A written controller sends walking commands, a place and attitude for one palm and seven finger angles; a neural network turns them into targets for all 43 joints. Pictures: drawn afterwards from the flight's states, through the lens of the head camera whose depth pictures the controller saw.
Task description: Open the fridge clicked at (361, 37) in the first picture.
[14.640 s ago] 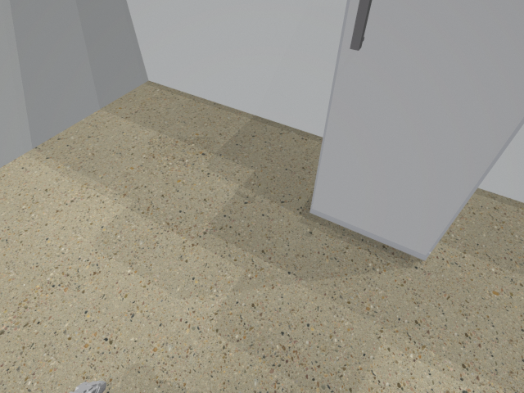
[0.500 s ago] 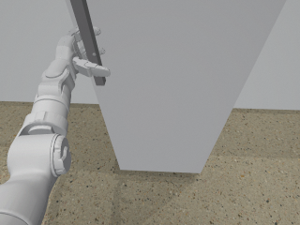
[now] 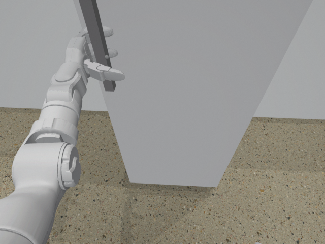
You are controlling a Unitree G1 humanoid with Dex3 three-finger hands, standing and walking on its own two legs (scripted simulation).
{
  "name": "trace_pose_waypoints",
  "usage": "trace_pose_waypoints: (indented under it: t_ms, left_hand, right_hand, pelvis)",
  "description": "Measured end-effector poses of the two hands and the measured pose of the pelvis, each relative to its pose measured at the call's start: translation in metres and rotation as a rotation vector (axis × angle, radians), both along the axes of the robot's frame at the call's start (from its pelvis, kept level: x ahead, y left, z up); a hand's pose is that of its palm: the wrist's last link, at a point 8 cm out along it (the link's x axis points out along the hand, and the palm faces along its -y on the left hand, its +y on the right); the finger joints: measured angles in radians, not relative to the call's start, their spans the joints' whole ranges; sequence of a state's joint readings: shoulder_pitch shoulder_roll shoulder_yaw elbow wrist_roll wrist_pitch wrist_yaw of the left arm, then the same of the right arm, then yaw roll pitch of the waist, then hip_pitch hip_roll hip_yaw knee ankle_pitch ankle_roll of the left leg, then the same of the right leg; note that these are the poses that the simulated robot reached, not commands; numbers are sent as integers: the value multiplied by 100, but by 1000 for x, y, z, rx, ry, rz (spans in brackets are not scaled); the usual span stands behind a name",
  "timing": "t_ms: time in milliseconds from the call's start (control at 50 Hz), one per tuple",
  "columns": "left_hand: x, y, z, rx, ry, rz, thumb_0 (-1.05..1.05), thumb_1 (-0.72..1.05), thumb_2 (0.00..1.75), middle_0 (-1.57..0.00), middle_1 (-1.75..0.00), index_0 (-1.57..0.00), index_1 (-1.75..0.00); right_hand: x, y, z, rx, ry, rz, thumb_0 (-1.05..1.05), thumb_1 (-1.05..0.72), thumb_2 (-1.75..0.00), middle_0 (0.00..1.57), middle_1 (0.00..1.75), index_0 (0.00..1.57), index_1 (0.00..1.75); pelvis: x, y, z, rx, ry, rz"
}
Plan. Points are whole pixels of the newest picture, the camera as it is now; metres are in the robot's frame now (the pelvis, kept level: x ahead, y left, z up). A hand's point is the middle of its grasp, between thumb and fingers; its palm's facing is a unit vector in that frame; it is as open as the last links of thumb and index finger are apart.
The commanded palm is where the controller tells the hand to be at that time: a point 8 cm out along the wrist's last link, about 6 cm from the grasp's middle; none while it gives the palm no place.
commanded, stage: slide the fingers in behind the handle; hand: left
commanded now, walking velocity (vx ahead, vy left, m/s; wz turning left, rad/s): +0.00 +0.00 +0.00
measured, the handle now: (101, 39) +0.53 +0.13 +0.24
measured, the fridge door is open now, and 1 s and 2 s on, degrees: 0 0 0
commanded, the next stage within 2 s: grip the handle and tug to test in 0.30 s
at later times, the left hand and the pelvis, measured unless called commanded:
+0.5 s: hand (105, 58) +0.49 +0.12 +0.22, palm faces -0.08 -1.00 +0.02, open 13.8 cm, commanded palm +0.47 +0.18 +0.23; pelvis +0.01 +0.01 +0.00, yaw +0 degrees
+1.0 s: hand (108, 57) +0.49 +0.12 +0.22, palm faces -0.09 -1.00 +0.00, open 6.8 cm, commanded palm +0.47 +0.17 +0.23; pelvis +0.01 +0.00 +0.00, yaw +0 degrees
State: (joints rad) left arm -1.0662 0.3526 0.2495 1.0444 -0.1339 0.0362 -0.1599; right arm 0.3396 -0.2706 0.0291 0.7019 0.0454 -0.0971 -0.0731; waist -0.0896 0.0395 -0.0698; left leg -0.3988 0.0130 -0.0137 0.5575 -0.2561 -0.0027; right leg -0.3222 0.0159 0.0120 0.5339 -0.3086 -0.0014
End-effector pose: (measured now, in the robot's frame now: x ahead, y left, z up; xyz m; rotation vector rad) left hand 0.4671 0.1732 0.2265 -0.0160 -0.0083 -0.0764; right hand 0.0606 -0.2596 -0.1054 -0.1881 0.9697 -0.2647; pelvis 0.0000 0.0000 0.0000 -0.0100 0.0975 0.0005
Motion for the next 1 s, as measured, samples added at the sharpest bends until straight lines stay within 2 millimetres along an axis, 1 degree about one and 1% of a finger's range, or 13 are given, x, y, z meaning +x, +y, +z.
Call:
trace_pose_waypoints:
  t_ms: [300, 440, 520, 600, 680, 920, 1000]
  left_hand:
    - [5, 7, -4, -3, -8, -10, -2, -50, 30, -30, -120, -30, -120]
    - [6, 5, -6, -3, 12, -10, -2, -50, 31, -30, -120, -30, -120]
    - [7, 5, -7, 0, 15, -5, -2, -46, 32, -31, -121, -31, -121]
    - [9, 5, -6, 1, 13, -3, -2, -36, 37, -32, -123, -32, -123]
    - [10, 5, -6, 3, 14, -4, -2, -21, 43, -34, -125, -34, -125]
    - [12, 3, -6, 9, 11, 3, -1, 31, 65, -39, -132, -38, -131]
    - [11, -1, -5, 11, 6, -11, 0, 50, 73, -41, -135, -40, -134]
  right_hand:
    - [-22, 2, -4, 1, 69, -36, 1, -91, -90, 20, 30, 20, 30]
    - [-20, 3, -3, -3, 64, -37, 1, -91, -90, 20, 30, 20, 30]
    - [-15, 4, -3, -4, 54, -29, 1, -91, -90, 20, 30, 20, 30]
    - [-12, 5, -3, -3, 48, -21, 1, -91, -90, 20, 30, 20, 30]
    - [-11, 5, -3, -1, 47, -19, 1, -91, -90, 20, 30, 20, 30]
    - [-15, 3, -6, 3, 71, -20, 1, -91, -90, 20, 30, 20, 30]
    - [-15, 2, -6, 5, 73, -21, 1, -91, -90, 20, 30, 20, 30]
  pelvis:
    - [5, 4, 0, -3, 5, -9]
    - [6, 6, 0, -4, 5, -8]
    - [5, 6, 0, -4, 8, -6]
    - [5, 6, 0, -4, 11, -4]
    - [6, 6, -1, -4, 14, -3]
    - [7, 4, -1, -3, 18, 0]
    - [8, 3, -1, -3, 17, -1]
